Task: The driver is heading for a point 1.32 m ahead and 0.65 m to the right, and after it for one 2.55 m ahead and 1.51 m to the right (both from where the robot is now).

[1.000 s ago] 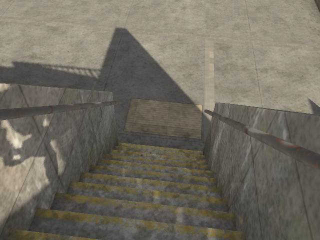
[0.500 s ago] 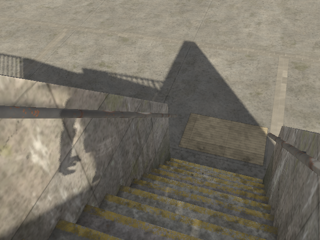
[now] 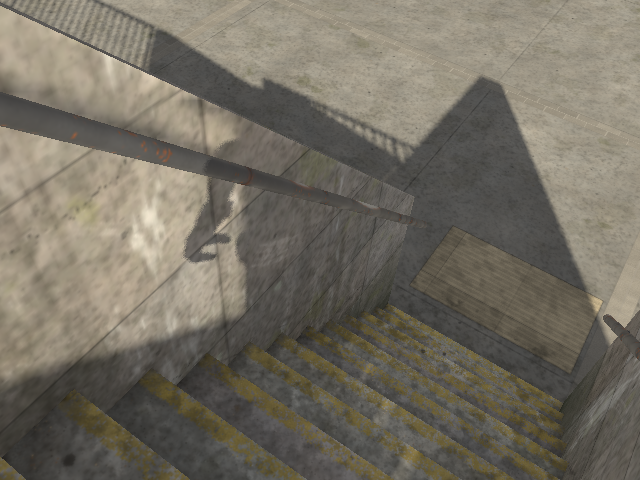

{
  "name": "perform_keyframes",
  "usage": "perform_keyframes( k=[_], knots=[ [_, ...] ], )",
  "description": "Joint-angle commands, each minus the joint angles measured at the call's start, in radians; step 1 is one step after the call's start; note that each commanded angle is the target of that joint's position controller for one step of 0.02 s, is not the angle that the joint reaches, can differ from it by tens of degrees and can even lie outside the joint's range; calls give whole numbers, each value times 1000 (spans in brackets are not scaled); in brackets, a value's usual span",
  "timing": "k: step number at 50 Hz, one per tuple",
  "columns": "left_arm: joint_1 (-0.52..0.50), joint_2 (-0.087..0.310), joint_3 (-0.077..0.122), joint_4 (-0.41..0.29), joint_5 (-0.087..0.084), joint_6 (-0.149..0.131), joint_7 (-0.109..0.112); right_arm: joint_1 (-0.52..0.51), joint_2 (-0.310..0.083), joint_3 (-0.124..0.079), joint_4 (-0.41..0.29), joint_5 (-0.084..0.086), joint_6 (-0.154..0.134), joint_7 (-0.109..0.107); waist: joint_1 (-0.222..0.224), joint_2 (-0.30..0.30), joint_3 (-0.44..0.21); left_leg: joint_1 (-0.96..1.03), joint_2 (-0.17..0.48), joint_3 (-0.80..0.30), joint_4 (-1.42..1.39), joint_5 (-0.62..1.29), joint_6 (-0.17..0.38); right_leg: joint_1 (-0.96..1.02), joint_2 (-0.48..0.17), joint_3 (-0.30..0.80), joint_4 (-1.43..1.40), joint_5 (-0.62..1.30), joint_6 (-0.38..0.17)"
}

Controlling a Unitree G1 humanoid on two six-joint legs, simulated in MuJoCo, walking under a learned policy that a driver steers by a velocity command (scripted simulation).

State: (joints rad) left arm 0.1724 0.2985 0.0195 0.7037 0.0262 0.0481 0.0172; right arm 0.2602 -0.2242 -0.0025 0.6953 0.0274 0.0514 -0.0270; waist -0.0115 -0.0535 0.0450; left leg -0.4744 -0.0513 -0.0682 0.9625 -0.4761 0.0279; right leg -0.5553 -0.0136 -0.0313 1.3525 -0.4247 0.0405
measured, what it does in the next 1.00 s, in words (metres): steps on the spot, turning right: right foot, then right foot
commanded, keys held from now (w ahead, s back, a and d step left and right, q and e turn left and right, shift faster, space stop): e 1.00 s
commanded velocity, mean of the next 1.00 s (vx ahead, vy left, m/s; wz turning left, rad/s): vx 0.00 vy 0.00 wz -0.39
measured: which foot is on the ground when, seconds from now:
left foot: down 0.00-0.64, up 0.66-0.90, down 0.92-1.00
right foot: up 0.00-0.12, down 0.14-0.36, up 0.38-0.58, down 0.60-0.96, up 0.98-1.00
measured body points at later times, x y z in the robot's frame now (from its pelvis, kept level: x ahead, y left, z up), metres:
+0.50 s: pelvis +0.03 +0.00 +0.00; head +0.05 +0.01 +0.45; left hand +0.12 +0.29 -0.13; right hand +0.17 -0.25 -0.09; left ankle +0.02 +0.10 -0.68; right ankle -0.06 -0.11 -0.63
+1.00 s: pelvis +0.01 +0.03 -0.01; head +0.04 +0.03 +0.44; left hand +0.31 +0.17 -0.08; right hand +0.08 -0.27 -0.08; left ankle +0.05 +0.12 -0.68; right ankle -0.08 -0.07 -0.67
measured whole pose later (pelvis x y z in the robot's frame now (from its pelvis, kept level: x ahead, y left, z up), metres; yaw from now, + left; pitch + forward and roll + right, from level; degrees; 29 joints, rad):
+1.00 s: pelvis +0.01 +0.03 -0.01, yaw -26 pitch +2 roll +0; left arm 0.08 0.29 0.05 0.57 -0.02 0.08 0.03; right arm 0.11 -0.22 0.04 0.60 -0.02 -0.03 -0.01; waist -0.03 -0.03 0.01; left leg -0.55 0.02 0.05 1.05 -0.49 0.03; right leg -0.51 0.13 0.13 1.12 -0.57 -0.04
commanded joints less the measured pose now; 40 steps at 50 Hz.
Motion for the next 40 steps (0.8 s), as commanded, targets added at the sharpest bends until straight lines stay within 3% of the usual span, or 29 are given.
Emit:
perform_keyframes(
  k=[1,2,3,4,8,9,10,11,12,14,17,18,19,20,21,22,24,25,28,30,31,32,33,34,35,36,37,38,40],
  knots=[
    [153,15,-2,-2,-17,12,-11,-154,-39,34,-122,-8,-28,-10,127,173,-152,-216,215,-236,-258,376,224,207,49,26,73,388,35],
    [122,-3,-7,-15,-14,22,-12,-121,-48,39,-107,9,-31,-11,113,187,-142,-224,200,-211,-254,354,209,216,62,3,37,373,39],
    [130,0,-7,16,2,24,-20,-73,-98,22,-72,14,-29,0,98,174,-145,-204,189,-171,-203,366,217,227,79,9,25,363,29],
    [113,7,-7,13,-3,19,-20,-58,-116,19,-78,15,-33,9,81,188,-136,-189,194,-151,-198,431,214,242,83,15,-15,318,16],
    [177,16,-6,46,-5,0,-17,-40,-119,11,-37,-13,-37,9,52,278,-87,-124,210,-113,-82,439,194,281,38,18,-322,105,-20],
    [237,7,-10,66,-21,-15,-17,-60,-66,28,-58,-14,-32,8,69,182,-75,-146,160,-3,-5,386,132,363,17,25,-533,197,-14],
    [255,22,-13,79,-45,-38,-15,-63,-52,34,-83,-37,-26,11,61,10,-31,-179,93,134,107,274,27,410,-22,121,-755,579,-17],
    [205,68,-1,72,-50,-59,-12,-85,-107,16,-97,-61,-24,14,41,-43,88,-191,80,186,184,224,-35,282,-73,303,-829,632,-67],
    [157,93,12,41,-42,-62,-7,-131,-179,-20,-93,-54,-26,8,35,49,118,-188,84,161,191,271,-33,236,-113,362,-796,752,-103],
    [129,148,37,16,-30,-54,8,-151,-171,-27,-91,-21,-32,20,48,56,75,-74,88,138,106,293,-22,142,-118,371,-774,769,-124],
    [136,104,50,18,-52,-33,5,-51,-90,-12,-87,-22,-37,46,-16,18,-91,343,144,120,-106,358,38,44,-11,144,-639,593,-29],
    [122,80,54,1,-56,-29,11,39,-97,-14,-69,-25,-43,50,-52,79,-135,458,229,81,-107,605,77,-10,31,96,-503,452,-5],
    [94,26,45,-21,-64,-22,12,78,-84,-8,-47,-14,-52,52,-59,161,-183,485,314,46,-126,778,120,-41,48,63,-402,98,-7],
    [109,2,42,-25,-48,-10,21,52,-109,-21,-50,0,-54,47,-43,198,-198,314,357,37,-124,874,168,68,37,20,-291,78,-28],
    [123,-3,48,-20,-36,3,13,13,-101,-17,-65,7,-45,29,-33,211,-157,222,361,60,-123,895,170,69,49,-12,-235,93,-40],
    [124,25,59,-26,-37,9,28,2,-142,-32,-81,-4,-48,23,-32,268,-146,153,373,86,-148,954,184,70,74,-26,-107,46,-41],
    [98,42,64,-38,-12,22,40,-33,-149,-32,-108,-22,-45,10,-19,251,-159,136,428,41,-138,909,221,-7,82,14,43,86,-46],
    [112,21,54,-32,-5,33,40,-64,-133,-26,-121,-5,-42,5,-5,264,-146,115,486,6,-197,975,209,13,63,32,38,-35,-45],
    [144,38,59,-21,7,39,48,-96,-129,-24,-117,-13,-42,-15,31,209,-150,77,510,8,-96,886,187,21,47,14,34,50,-39],
    [180,46,46,-6,6,62,43,-215,-119,-19,-135,-25,-39,-3,84,225,-182,30,466,97,-30,811,104,144,40,-38,-177,50,-68],
    [254,53,52,6,-24,59,36,-319,-93,1,-159,-33,-40,9,159,168,-191,-67,404,158,94,672,54,302,57,-21,-346,56,-82],
    [343,114,62,30,-43,39,29,-371,-107,-8,-193,-44,-16,25,222,-116,-93,-303,234,287,464,166,-13,401,-5,205,-533,740,-108],
    [268,208,76,25,-64,18,32,-330,-43,16,-216,-75,-7,19,129,-297,-18,-532,110,161,594,-304,-37,396,-149,679,-693,1031,-161],
    [232,191,67,-1,-58,7,27,-296,-54,25,-198,-68,-20,1,83,-115,-32,-588,122,41,582,-213,-33,451,-191,695,-692,1065,-199],
    [161,184,64,-9,-38,10,27,-179,-33,31,-137,-72,-34,2,16,-51,-71,-573,144,-19,586,-26,-34,466,-211,659,-659,1006,-211],
    [72,214,76,-48,-43,18,36,-206,-34,34,-149,-77,-52,-6,14,-113,-76,-584,132,-19,552,44,-54,373,-240,751,-747,822,-247],
    [-58,203,71,-84,-40,15,45,-284,-74,21,-179,-81,-62,-15,-13,-94,-60,-546,130,-19,469,116,-65,285,-210,701,-715,702,-272],
    [-140,172,60,-108,-36,23,46,-281,-79,18,-157,-82,-59,-16,-33,-74,-106,-434,128,-2,425,167,-63,245,-172,602,-653,688,-258],
    [-119,132,51,-120,-45,18,31,-215,-71,14,-128,-68,-48,-17,-37,-27,-105,-258,94,118,418,340,-52,111,-102,414,-576,762,-210]
  ],
)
